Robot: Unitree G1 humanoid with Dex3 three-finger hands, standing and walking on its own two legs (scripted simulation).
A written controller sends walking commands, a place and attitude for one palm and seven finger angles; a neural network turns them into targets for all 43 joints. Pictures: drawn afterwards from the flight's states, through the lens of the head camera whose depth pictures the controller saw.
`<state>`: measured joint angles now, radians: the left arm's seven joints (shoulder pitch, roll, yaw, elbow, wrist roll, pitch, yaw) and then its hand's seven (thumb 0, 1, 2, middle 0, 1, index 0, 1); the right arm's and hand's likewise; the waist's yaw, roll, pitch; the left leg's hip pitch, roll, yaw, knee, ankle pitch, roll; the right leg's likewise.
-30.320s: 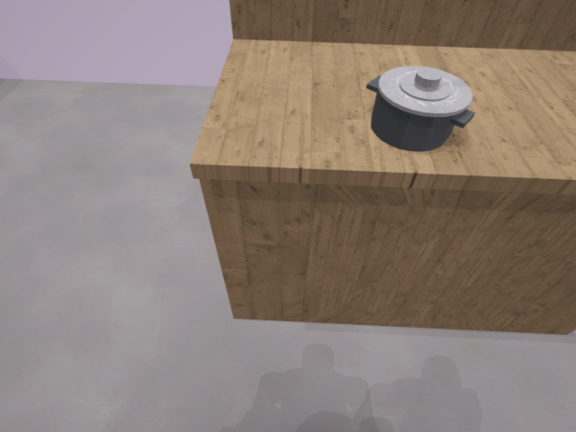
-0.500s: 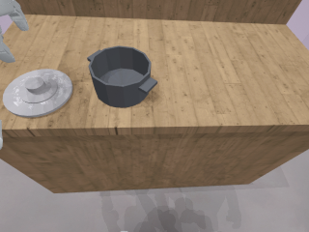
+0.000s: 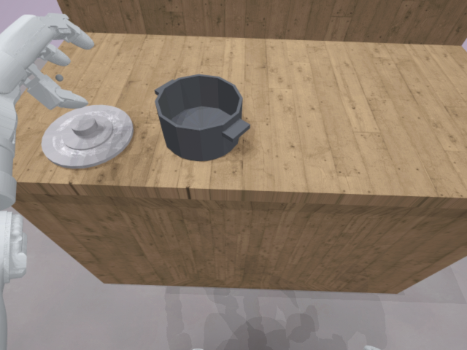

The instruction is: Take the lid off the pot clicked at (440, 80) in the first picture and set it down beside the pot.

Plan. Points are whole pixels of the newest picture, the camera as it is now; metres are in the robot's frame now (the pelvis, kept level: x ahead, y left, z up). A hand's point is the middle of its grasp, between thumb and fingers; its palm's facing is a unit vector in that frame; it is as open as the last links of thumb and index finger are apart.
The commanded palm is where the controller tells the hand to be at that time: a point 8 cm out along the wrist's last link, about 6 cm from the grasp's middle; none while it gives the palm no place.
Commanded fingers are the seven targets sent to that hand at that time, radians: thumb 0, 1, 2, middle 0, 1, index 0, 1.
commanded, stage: draw the hand back to the body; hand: left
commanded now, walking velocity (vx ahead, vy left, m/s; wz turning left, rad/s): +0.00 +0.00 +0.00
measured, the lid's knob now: (84, 125) +0.53 +0.32 +0.06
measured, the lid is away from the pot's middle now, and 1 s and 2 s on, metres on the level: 0.24 0.24 0.24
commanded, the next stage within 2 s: step back with the hand held close in 1.70 s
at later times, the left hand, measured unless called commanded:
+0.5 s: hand (67, 76) +0.41 +0.23 +0.25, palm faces +0.48 -0.85 -0.23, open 9.7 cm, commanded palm +0.35 +0.26 +0.26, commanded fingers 0.00 0.51 0.85 -0.28 -0.48 -0.28 -0.48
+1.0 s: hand (70, 123) +0.33 +0.20 +0.25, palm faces +0.49 -0.84 -0.24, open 7.6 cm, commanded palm +0.27 +0.23 +0.25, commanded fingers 0.00 0.90 0.90 -0.20 -0.30 -0.20 -0.30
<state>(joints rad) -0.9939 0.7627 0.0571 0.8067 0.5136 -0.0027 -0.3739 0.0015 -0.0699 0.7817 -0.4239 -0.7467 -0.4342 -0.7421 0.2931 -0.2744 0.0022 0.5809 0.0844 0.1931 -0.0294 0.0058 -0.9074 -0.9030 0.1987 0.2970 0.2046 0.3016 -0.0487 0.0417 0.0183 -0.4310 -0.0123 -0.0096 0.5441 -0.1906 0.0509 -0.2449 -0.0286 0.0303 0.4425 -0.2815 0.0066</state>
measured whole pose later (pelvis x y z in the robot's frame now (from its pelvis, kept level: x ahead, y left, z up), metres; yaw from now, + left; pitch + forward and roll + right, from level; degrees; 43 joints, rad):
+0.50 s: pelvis +0.04 -0.06 +0.01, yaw -2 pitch +0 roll -1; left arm -0.42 0.51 0.40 0.26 -0.05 -0.06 0.09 0.00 0.27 0.82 -0.34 -0.59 -0.35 -0.58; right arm 0.22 -0.28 0.00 0.68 0.05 0.01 -0.05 0.01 -0.91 -0.90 0.20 0.30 0.21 0.30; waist 0.01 0.04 0.00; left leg -0.23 0.05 0.01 0.44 -0.21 -0.02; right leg -0.07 0.03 0.06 0.35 -0.29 0.00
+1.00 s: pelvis +0.05 -0.07 +0.01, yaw -2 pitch -2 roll +0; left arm -0.05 0.40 0.42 -0.18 -0.11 -0.05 0.08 0.01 0.84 0.89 -0.22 -0.33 -0.22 -0.33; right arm 0.12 -0.23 0.01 0.66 0.03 -0.03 -0.05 0.01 -0.91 -0.90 0.20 0.30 0.21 0.30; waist 0.06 0.05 0.00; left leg -0.17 0.06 0.00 0.42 -0.22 -0.03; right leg -0.02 0.03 0.05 0.36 -0.31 -0.02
